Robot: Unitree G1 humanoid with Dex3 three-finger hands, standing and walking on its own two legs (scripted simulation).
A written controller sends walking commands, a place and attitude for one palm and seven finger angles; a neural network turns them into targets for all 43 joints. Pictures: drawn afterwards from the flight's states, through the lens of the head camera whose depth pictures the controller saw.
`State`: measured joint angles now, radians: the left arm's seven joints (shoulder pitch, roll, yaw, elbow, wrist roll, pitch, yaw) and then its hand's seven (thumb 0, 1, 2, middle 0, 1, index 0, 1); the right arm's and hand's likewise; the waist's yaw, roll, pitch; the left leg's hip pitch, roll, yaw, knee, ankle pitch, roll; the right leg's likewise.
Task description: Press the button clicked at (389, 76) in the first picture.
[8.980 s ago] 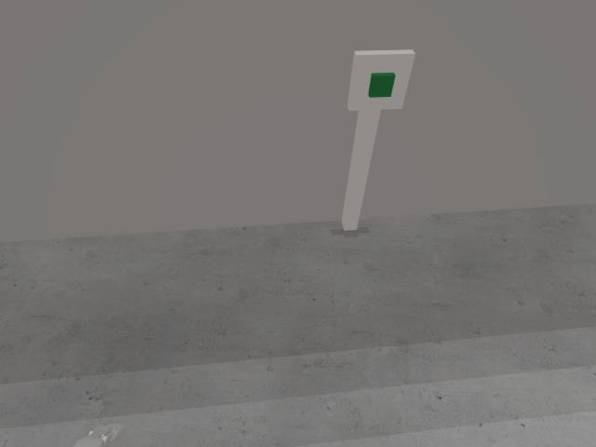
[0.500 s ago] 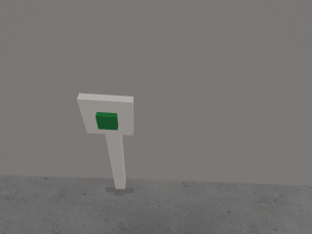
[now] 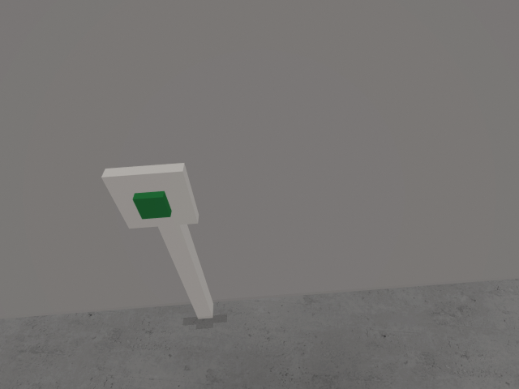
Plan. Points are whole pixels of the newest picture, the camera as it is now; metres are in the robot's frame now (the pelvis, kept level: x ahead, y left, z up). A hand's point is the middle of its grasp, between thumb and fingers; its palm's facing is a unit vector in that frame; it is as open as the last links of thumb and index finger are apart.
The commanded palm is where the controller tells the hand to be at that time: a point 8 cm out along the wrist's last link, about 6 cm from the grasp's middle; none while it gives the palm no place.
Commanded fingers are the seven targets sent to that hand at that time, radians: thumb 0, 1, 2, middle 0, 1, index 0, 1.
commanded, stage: come to a stop and stand still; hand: left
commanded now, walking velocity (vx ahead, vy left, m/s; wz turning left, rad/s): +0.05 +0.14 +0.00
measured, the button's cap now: (153, 204) +0.53 +0.30 -0.06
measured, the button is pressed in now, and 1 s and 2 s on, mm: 0 0 0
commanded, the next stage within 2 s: look again from close up in 0.68 s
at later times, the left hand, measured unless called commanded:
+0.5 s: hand out of the picture -0.03 +0.22 -0.19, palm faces +0.07 -0.98 -0.16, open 7.4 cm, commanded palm none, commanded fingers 0.00 0.90 0.90 -0.20 -0.30 -0.20 -0.30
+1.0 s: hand out of the picture +0.00 +0.22 -0.18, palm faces +0.02 -0.97 -0.24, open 7.4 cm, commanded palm none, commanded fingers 0.00 0.90 0.90 -0.20 -0.30 -0.20 -0.30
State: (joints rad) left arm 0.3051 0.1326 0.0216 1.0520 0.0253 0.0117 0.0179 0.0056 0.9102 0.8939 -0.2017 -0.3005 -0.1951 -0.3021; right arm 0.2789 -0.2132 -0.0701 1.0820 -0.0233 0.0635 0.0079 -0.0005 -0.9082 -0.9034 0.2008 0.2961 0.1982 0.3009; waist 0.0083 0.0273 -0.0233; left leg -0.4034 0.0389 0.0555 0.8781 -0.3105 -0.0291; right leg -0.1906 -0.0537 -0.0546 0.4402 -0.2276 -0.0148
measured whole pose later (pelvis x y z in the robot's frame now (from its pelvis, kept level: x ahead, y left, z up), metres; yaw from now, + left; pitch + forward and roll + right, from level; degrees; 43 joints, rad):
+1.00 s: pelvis +0.00 +0.04 -0.01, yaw +1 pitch -1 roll +0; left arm 0.27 0.15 -0.01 1.12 0.02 -0.01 0.03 0.01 0.91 0.89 -0.20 -0.30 -0.20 -0.30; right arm 0.33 -0.15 0.01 1.06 -0.02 -0.01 -0.02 0.00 -0.91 -0.90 0.20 0.30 0.20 0.30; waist -0.01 0.05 0.03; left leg -0.19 0.03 0.08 0.52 -0.32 0.00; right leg -0.25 -0.09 -0.05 0.54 -0.27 0.04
